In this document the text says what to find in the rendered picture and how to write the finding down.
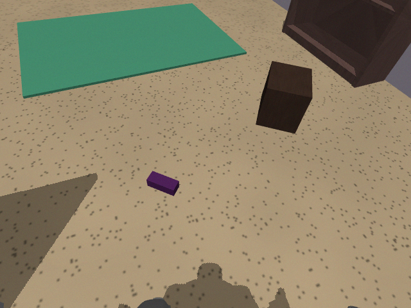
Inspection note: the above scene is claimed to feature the bookshelf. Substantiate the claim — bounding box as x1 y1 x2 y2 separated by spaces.
282 0 411 88

